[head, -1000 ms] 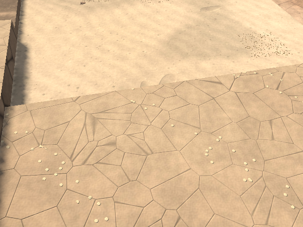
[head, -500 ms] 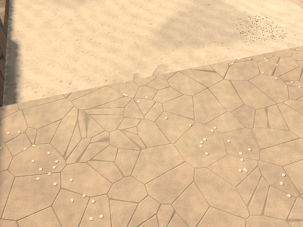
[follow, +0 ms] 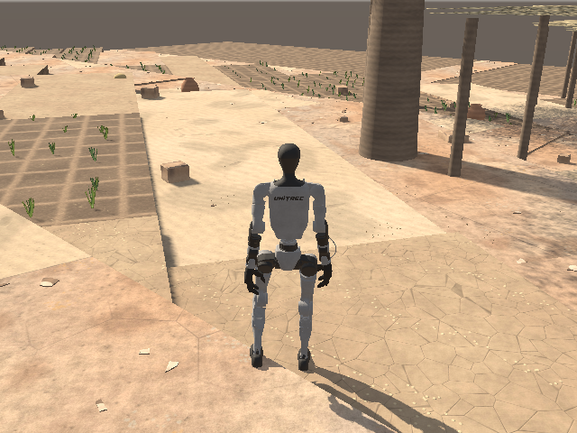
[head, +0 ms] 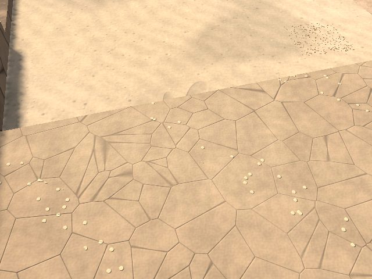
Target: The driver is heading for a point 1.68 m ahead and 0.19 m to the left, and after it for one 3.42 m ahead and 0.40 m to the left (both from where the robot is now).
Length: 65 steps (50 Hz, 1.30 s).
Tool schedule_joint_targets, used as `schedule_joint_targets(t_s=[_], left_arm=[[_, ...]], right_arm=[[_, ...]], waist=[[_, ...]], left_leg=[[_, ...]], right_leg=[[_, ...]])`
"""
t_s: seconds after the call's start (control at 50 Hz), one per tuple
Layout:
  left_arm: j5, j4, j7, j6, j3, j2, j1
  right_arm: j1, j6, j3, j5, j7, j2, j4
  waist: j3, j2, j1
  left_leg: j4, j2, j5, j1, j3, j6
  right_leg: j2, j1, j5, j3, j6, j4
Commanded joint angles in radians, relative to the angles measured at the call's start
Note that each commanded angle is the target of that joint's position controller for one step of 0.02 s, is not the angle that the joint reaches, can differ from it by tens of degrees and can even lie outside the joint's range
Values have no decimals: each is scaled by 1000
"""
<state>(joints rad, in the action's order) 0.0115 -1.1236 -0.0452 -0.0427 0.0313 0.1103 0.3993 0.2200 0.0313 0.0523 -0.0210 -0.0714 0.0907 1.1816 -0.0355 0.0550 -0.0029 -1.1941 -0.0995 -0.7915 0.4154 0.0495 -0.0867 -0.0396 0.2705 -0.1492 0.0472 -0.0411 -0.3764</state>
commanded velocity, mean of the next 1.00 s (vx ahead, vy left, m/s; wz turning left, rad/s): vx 0.16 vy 0.00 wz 0.00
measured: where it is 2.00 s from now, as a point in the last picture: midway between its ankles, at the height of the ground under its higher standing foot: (169, 259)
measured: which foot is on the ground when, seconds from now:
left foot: down 0.00-0.54, up 0.56-0.76, down 0.78-1.00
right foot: down 0.00-0.84, up 0.86-1.00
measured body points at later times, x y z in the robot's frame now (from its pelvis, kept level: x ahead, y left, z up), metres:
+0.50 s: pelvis -0.01 +0.00 +0.00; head +0.01 -0.01 +0.45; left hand -0.07 +0.20 -0.16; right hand +0.01 -0.21 -0.17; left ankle -0.10 +0.17 -0.63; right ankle +0.03 -0.09 -0.75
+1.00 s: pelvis +0.06 +0.07 +0.02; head +0.03 +0.10 +0.47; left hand +0.23 +0.29 -0.10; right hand -0.03 -0.14 -0.12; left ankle +0.01 +0.17 -0.64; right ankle +0.04 -0.05 -0.62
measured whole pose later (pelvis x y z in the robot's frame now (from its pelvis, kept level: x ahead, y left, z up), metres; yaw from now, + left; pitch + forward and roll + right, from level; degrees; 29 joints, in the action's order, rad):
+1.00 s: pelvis +0.06 +0.07 +0.02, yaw -1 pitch +1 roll +0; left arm -0.04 -0.89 -0.01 0.05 0.04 0.21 0.14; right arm 0.48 0.15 0.07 0.01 -0.04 0.11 1.16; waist -0.10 0.07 -0.09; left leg -1.08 -0.02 -0.40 0.46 0.10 0.27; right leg 0.00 0.56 -0.25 -0.03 -0.09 -1.18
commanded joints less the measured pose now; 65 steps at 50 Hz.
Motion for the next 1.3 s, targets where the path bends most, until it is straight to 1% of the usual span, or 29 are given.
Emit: schedule_joint_targets(t_s=[0.02, 0.1, 0.48, 0.52, 0.56, 0.6, 0.7, 0.72, 0.74, 0.76, 0.8, 0.84, 0.86, 0.88, 0.9, 0.92, 0.94, 0.96, 1.0, 1.06, 1.1, 1.14, 1.18, 1.2, 1.22, 1.24, 1.26, 1.28, 1.3], left_arm=[[-9, -5, -2, -3, 10, 62, 112], [-3, -25, 3, -6, 8, 57, 139], [1, -18, 8, -11, 11, 72, 107], [-9, -27, 0, -14, 16, 82, 143], [-15, -32, -11, -12, 47, 174, 216], [0, -16, -22, 7, 47, 158, 217], [-16, 40, -43, 46, 32, 126, 86], [-20, 52, -44, 50, 35, 141, 60], [-29, 83, -47, 63, 37, 160, -5], [-33, 93, -45, 65, 45, 179, -29], [-30, 116, -33, 62, 60, 229, -100], [-48, 188, -29, 51, 44, 150, -198], [-44, 224, -26, 51, 25, 95, -245], [-32, 275, -16, 52, 1, 24, -324], [-33, 343, 4, 78, -11, 13, -445], [-48, 356, 26, 105, -26, -33, -387], [-56, 320, 40, 115, -24, -3, -276], [-57, 292, 44, 119, -12, 53, -237], [-51, 267, 60, 112, -9, 74, -244], [-55, 288, 84, 122, -30, 33, -452], [-64, 278, 94, 137, -43, 2, -511], [-53, 241, 92, 135, -40, 10, -476], [-33, 185, 75, 129, -16, 61, -311], [-16, 125, 65, 130, 3, 108, -103], [1, 84, 57, 131, 12, 182, 23], [-6, 87, 44, 127, 20, 228, 25], [-38, 103, 26, 128, 54, 296, -50], [-25, 130, 10, 128, 52, 256, -91], [-9, 151, 10, 123, 28, 163, -128]], right_arm=[[35, 12, 2, 3, 6, 43, -8], [25, 13, -5, -6, 16, 30, -15], [43, 1, -1, -5, -3, 36, -8], [58, -1, 2, -7, -3, 36, -2], [14, 8, 14, -20, -3, 66, -32], [-52, 32, 20, -29, 4, 68, -87], [-7, 62, 18, -3, 25, 60, -156], [22, 61, 16, 0, 27, 62, -158], [29, 62, 26, -6, 30, 99, -169], [35, 63, 23, 5, 33, 99, -156], [154, 53, 27, 4, 36, 99, -123], [229, 59, 60, -2, 33, 159, -73], [282, 68, 70, 12, 24, 189, -48], [383, 89, 77, 32, 13, 216, -22], [503, 124, 57, 40, 13, 161, -1], [441, 145, 38, 38, 25, 141, -8], [318, 150, 29, 29, 36, 128, -38], [237, 147, 23, 27, 37, 101, -63], [192, 135, 16, 28, 29, 61, -63], [294, 133, 18, 14, -3, 67, -41], [297, 132, 31, -7, -21, 101, -37], [302, 125, 42, -21, -19, 109, -37], [307, 120, 42, -26, -2, 68, -39], [238, 121, 44, -27, 11, 55, -67], [204, 135, 40, -7, 26, 36, -117], [273, 150, 37, 1, 46, 40, -125], [307, 146, 31, -19, 59, 67, -174], [276, 136, 26, -25, 61, 84, -210], [183, 121, 31, -19, 63, 100, -215]], waist=[[87, -41, -5], [53, -17, -6], [70, 9, -12], [44, 41, 6], [61, 113, 57], [74, 111, 68], [12, 85, -2], [5, 93, -23], [32, 51, -47], [13, 69, -46], [-22, 137, -119], [131, -86, -161], [203, -271, -178], [260, -421, -208], [296, -420, -268], [290, -381, -176], [271, -288, -69], [256, -167, -27], [167, -141, -1], [137, -86, -57], [137, -99, -50], [126, -118, -41], [65, -97, 24], [-2, -41, 132], [-89, -3, 157], [-146, 76, 117], [-176, 167, 47], [-177, 190, 17], [-102, 25, 19]], left_leg=[[249, -15, 329, 163, -3, 60], [201, -16, 273, 164, 2, 49], [149, -18, 230, 140, 13, 40], [68, 3, 135, 173, 52, 44], [-197, 20, 64, 310, 60, 67], [-394, -5, 113, 470, 0, 119], [-358, -46, 261, 467, -70, 128], [-350, -40, 277, 420, -59, 119], [-54, -66, 460, 366, -97, 105], [87, -33, 505, 213, -41, 90], [143, 23, 464, -105, 48, 66], [319, 47, 395, -103, 32, 101], [531, -12, 225, -14, -123, 138], [735, -131, -41, 67, -482, 215], [862, -191, -81, 0, -727, 250], [899, -213, -92, -6, -818, 260], [882, -213, -49, 43, -797, 279], [802, -185, 51, 107, -688, 276], [682, -104, 232, 153, -447, 255], [671, -54, 376, 164, -294, 248], [647, -26, 392, 207, -223, 248], [575, -6, 439, 202, -173, 247], [336, 56, 601, 203, -117, 222], [17, 111, 437, 369, -65, 189], [-195, 81, 287, 565, -94, 201], [-251, 86, 270, 654, -171, 202], [-143, -8, 338, 710, -184, 168], [-99, -76, 344, 714, -218, 131], [-106, -74, 353, 698, -179, 99]], right_leg=[[-61, -136, 147, -54, -25, 32], [-83, -199, 296, -57, -45, 12], [-109, -139, 121, -106, -52, 79], [-112, -156, -173, -140, -66, 109], [-218, -156, -500, -333, -145, 200], [-294, -157, -588, -472, -201, 235], [-255, -24, -535, -415, -168, 207], [-243, 31, -522, -382, -159, 205], [-207, 56, -498, -328, -130, 203], [-176, 133, -442, -255, -113, 198], [-151, 313, -482, -177, -105, 178], [-58, 417, -495, -52, -54, 27], [11, 427, -448, 8, -48, -204], [67, 474, -387, 25, -41, -525], [53, 643, -409, -143, -66, -885], [36, 722, -274, -229, -108, -971], [0, 679, -163, -190, -112, -959], [-28, 589, -68, -175, -84, -911], [-36, 418, 16, -110, -5, -757], [20, 212, 99, 4, 96, -412], [59, 19, 216, 40, 111, -184], [72, -121, 294, 61, 95, -21], [29, -307, 352, 22, 36, 134], [-110, -533, 425, -110, -51, 178], [-240, -745, 691, -199, -93, -69], [-305, -797, 915, -235, -158, -152], [-363, -805, 574, -298, -258, -95], [-417, -713, 195, -455, -281, -16], [-380, -570, 98, -468, -278, 64]])
Velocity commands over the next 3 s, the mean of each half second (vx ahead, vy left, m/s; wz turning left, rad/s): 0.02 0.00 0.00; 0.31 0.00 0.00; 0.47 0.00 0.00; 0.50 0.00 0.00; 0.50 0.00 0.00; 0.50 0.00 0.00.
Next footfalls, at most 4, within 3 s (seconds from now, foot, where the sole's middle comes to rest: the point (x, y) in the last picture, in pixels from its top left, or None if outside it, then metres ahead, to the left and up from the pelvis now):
0.78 left None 0.04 0.18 -0.68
1.20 right None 0.22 -0.07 -0.79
1.54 left None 0.49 0.21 -0.79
2.14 right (192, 206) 0.83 0.00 -0.79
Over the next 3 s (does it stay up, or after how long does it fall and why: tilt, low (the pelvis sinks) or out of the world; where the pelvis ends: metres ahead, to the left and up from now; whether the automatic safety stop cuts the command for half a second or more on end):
stays up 1.16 0.18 0.00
